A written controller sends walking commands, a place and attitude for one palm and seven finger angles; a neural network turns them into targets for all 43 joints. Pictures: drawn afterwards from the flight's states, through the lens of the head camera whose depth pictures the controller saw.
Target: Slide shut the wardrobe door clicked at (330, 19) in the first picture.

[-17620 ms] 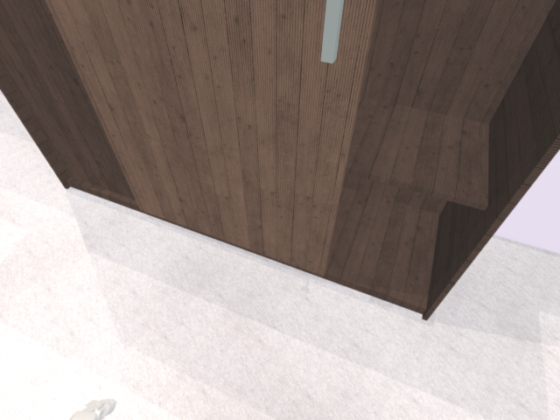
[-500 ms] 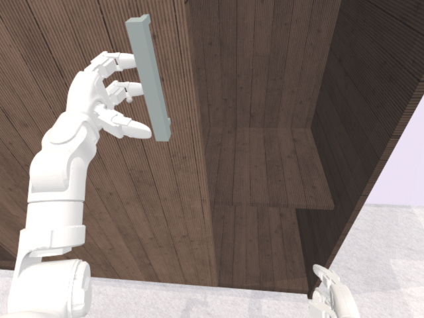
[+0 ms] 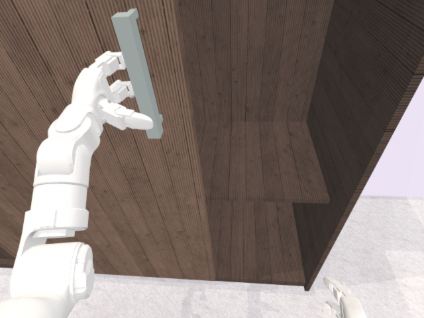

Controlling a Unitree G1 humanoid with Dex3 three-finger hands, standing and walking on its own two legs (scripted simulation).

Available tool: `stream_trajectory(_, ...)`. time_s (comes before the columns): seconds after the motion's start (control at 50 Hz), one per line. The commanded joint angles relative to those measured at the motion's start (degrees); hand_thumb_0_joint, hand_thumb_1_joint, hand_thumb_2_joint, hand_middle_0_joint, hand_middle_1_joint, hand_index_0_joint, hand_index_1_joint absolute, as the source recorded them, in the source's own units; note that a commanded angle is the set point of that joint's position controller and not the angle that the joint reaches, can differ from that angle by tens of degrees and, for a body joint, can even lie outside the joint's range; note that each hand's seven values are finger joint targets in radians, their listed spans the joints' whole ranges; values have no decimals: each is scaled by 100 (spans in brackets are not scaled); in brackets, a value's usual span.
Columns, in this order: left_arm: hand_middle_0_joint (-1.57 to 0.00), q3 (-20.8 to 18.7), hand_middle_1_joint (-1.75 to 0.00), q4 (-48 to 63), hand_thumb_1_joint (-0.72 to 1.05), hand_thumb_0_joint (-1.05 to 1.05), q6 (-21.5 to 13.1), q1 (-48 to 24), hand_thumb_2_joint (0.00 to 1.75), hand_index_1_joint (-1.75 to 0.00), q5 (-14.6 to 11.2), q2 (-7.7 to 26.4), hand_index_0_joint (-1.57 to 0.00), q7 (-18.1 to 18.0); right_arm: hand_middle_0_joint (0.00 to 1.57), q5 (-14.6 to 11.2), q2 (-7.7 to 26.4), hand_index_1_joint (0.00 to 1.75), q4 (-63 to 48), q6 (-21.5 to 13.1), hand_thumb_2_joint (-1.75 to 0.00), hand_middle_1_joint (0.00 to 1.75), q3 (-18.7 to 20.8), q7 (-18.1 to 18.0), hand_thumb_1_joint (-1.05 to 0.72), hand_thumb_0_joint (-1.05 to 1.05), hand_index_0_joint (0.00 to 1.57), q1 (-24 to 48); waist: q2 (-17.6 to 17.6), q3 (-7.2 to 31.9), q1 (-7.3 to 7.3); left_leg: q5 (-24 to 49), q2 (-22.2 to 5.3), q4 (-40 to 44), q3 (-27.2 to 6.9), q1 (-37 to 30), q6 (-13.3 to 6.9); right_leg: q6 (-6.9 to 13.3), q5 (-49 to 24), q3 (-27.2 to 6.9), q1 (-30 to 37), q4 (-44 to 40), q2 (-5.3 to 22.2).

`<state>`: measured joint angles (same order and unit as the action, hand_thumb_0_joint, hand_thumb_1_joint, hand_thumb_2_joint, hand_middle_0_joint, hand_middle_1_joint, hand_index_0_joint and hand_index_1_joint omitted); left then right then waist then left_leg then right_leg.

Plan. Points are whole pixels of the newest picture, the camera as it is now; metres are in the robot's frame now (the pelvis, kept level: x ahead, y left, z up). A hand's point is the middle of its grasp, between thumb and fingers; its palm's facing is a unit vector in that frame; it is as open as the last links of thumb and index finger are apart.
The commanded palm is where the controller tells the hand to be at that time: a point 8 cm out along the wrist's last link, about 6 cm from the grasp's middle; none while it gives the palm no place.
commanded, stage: slide the fingers in behind the handle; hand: left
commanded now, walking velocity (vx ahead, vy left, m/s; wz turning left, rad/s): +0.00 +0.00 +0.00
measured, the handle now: (145, 79) +0.45 +0.13 +0.27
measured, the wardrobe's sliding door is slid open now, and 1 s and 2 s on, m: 0.40 0.40 0.40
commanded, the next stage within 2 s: move the hooked fingers beside the handle in 0.64 s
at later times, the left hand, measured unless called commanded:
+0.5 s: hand (124, 102) +0.39 +0.16 +0.26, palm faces -0.03 -1.00 -0.04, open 14.0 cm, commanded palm +0.36 +0.21 +0.26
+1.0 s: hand (127, 101) +0.38 +0.15 +0.27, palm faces +0.00 -1.00 -0.05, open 14.1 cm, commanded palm +0.36 +0.20 +0.26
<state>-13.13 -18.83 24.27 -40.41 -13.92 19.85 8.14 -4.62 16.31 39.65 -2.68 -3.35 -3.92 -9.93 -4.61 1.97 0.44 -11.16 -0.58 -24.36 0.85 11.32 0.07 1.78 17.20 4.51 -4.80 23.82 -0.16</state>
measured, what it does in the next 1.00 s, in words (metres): stands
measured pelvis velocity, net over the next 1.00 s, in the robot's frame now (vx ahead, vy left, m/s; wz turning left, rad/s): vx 0.00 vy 0.01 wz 0.01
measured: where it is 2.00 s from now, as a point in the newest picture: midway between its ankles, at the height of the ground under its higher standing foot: outside the picture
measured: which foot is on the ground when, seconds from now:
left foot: down 0.00-1.00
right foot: down 0.00-1.00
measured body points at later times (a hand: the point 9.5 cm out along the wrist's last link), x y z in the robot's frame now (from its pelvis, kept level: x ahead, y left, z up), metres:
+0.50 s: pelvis +0.00 +0.01 +0.00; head -0.02 -0.02 +0.45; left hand +0.38 +0.21 +0.27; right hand +0.17 -0.23 -0.09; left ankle +0.02 +0.13 -0.74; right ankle -0.05 -0.09 -0.74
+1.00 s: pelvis +0.00 +0.01 +0.00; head -0.03 -0.02 +0.45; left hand +0.38 +0.20 +0.27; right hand +0.20 -0.20 -0.09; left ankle +0.02 +0.13 -0.74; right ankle -0.05 -0.09 -0.74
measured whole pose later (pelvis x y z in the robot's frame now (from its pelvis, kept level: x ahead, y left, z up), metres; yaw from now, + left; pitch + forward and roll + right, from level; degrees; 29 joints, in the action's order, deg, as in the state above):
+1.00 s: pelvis +0.00 +0.01 +0.00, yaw +0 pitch -3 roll +0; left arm -10.0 -10.6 26.3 -37.3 -12.7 15.6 3.8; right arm -4.1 14.2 38.7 -1.6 -4.4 -3.3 -7.5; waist -4.0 1.8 -1.5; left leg -11.1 0.6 -24.0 0.9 10.2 -0.8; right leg 0.8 17.1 4.4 -3.5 23.4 0.9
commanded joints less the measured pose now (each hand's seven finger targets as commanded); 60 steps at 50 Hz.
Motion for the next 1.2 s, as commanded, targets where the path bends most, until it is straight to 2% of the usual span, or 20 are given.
stream_trajectory(0.0, -30, -673, -120, 1104, -50, 0, -566, -2557, 30, -120, -15, 1455, -30, -59, 20, 37, 585, 30, -948, -299, -90, 30, 254, -20, -90, 0, 20, 771, 678, 1601, -109, 1293, 181, 28, -158, -1022, -343, -54, -2438, -287, -45, -287, 23)
stream_trajectory(0.08, -30, -468, -120, 912, -50, 0, -639, -2736, 30, -120, 21, 1321, -30, -25, 20, 7, 586, 30, -898, -292, -90, 30, 267, -25, -90, 0, 20, 699, 670, 1266, 7, 1119, 150, 22, -119, -976, -351, -74, -2234, -282, -286, -366, 7)
stream_trajectory(0.16, -30, -580, -120, 1093, -50, 0, -619, -2453, 30, -120, 77, 1418, -30, -45, 20, 19, 582, 30, -952, -290, -90, 30, 275, -3, -90, 0, 20, 696, 382, 1428, -96, 1314, 151, -5, -123, -1074, -338, -30, -2330, -272, -189, -317, 4)
stream_trajectory(0.32, -30, -670, -120, 1467, -50, 0, -527, -2182, 30, -120, -21, 1411, -30, 8, 20, 11, 578, 30, -1086, -279, -90, 30, 263, -13, -90, 0, 20, 796, 618, 1508, -103, 1303, 133, 30, -117, -1088, -347, -63, -2349, -262, -165, -305, -7)
stream_trajectory(0.36, -30, -456, -120, 1628, -50, 0, -549, -2211, 30, -120, -26, 1193, -30, 6, 20, 11, 553, 30, -1083, -274, -90, 30, 248, -1, -90, 0, 20, 836, 514, 1379, -88, 1262, 125, 31, -130, -1088, -336, -39, -2216, -235, -234, -312, -14)
stream_trajectory(0.42, -30, -353, -120, 2171, -50, 0, -566, -2184, 30, -120, -49, 996, -30, -13, 20, 7, 516, 30, -1172, -333, -90, 30, 255, 20, -90, 0, 20, 913, 269, 1627, -79, 1507, 113, -18, -158, -1409, -328, -22, -2361, -230, -286, -256, -27)
stream_trajectory(0.52, -30, -316, -120, 2270, -50, 0, -404, -2161, 30, -120, -76, 921, -30, -91, 20, 21, 517, 30, -1102, -302, -90, 30, 225, 14, -90, 0, 20, 1008, 371, 1512, -72, 1366, 94, 10, -210, -1359, -297, -22, -2160, -200, -356, -259, -43)
stream_trajectory(0.56, -30, -45, -120, 2243, -50, 0, -313, -2207, 30, -120, -61, 597, -30, -162, 20, 14, 478, 30, -1045, -293, -90, 30, 220, 21, -90, 0, 20, 1062, 301, 1319, -38, 1228, 90, 14, -212, -1334, -292, -16, -1941, -196, -485, -308, -53)
stream_trajectory(0.6, -30, 109, -120, 2430, -50, 0, -259, -2298, 30, -120, -21, 423, -30, -241, 20, 12, 458, 30, -1069, -303, -90, 30, 216, 36, -90, 0, 20, 1110, 236, 1399, -17, 1323, 84, 15, -231, -1453, -288, -8, -1996, -201, -519, -284, -54)
stream_trajectory(0.66, -30, 67, -120, 2391, -50, 0, -209, -2164, 30, -120, -15, 445, -30, -331, 20, 39, 459, 30, -1022, -263, -90, 30, 210, 30, -90, 0, 20, 1118, 449, 1435, -35, 1333, 83, -1, -258, -1428, -284, -2, -1999, -186, -448, -292, -58)
stream_trajectory(0.74, -30, 471, -120, 2353, -50, 0, -205, -2697, 30, -120, -4, 44, -30, -332, 20, 24, 418, 30, -994, -264, -90, 30, 188, 19, -90, 0, 20, 1191, 402, 1344, 76, 1141, 78, 64, -292, -1526, -286, -6, -1787, -200, -620, -327, -63)
stream_trajectory(0.8, -30, 258, -120, 2274, -50, 0, -221, -2635, 30, -120, 57, 309, -30, -390, 20, 59, 436, 30, -977, -217, -90, 30, 179, 6, -90, 0, 20, 1150, 383, 1490, 9, 1210, 96, 78, -303, -1507, -276, 17, -1831, -207, -472, -307, -50)
stream_trajectory(0.86, -30, 246, -120, 2131, -50, 0, -238, -2568, 30, -120, 72, 355, -30, -364, 20, 62, 424, 30, -939, -165, -90, 30, 170, 6, -90, 0, 20, 1140, 262, 1441, 0, 1192, 107, 82, -290, -1466, -263, 29, -1820, -215, -431, -343, -38)
stream_trajectory(0.88, -30, 214, -120, 2111, -50, 0, -238, -2595, 30, -120, 39, 344, -30, -362, 20, 60, 415, 30, -969, -164, -90, 30, 159, 3, -90, 0, 20, 1132, 437, 1438, 8, 1155, 104, 109, -313, -1449, -272, 16, -1814, -201, -427, -360, -44)
stream_trajectory(0.94, -30, 327, -120, 2129, -50, 0, -260, -2736, 30, -120, 21, 221, -30, -307, 20, 51, 407, 30, -990, -189, -90, 30, 160, 3, -90, 0, 20, 1150, 374, 1459, 42, 1247, 101, 99, -315, -1545, -271, 22, -1886, -192, -462, -340, -51)
stream_trajectory(0.98, -30, 129, -120, 2153, -50, 0, -301, -2471, 30, -120, 2, 412, -30, -313, 20, 60, 426, 30, -1004, -173, -90, 30, 165, 21, -90, 0, 20, 1136, 362, 1499, -37, 1283, 97, 114, -324, -1488, -261, 36, -1921, -183, -362, -331, -46)
stream_trajectory(1.04, -30, 199, -120, 2391, -50, 0, -322, -2341, 30, -120, -6, 296, -30, -292, 20, 54, 403, 30, -1090, -190, -90, 30, 172, 42, -90, 0, 20, 1170, 393, 1611, -53, 1445, 99, 89, -329, -1595, -258, 29, -2062, -172, -344, -283, -52)
stream_trajectory(1.1, -30, -22, -120, 2342, -50, 0, -314, -2161, 30, -120, -41, 534, -30, -293, 20, 56, 448, 30, -1077, -170, -90, 30, 175, 31, -90, 0, 20, 1150, 619, 1492, -79, 1327, 98, 110, -299, -1407, -284, 4, -2039, -182, -285, -330, -50)
stream_trajectory(1.16, -30, -311, -120, 2218, -50, 0, -277, -2058, 30, -120, -2, 938, -30, -277, 20, 64, 483, 30, -1040, -125, -90, 30, 183, 4, -90, 0, 20, 1147, 539, 1412, -154, 1287, 101, 119, -255, -1269, -285, 9, -2007, -210, -213, -336, -38)
stream_trajectory(1.18, -30, -156, -120, 2348, -50, 0, -297, -2214, 30, -120, 0, 769, -30, -262, 20, 59, 468, 30, -1073, -132, -90, 30, 173, 8, -90, 0, 20, 1142, 454, 1419, -100, 1304, 105, 139, -253, -1303, -280, 8, -2009, -201, -247, -327, -31)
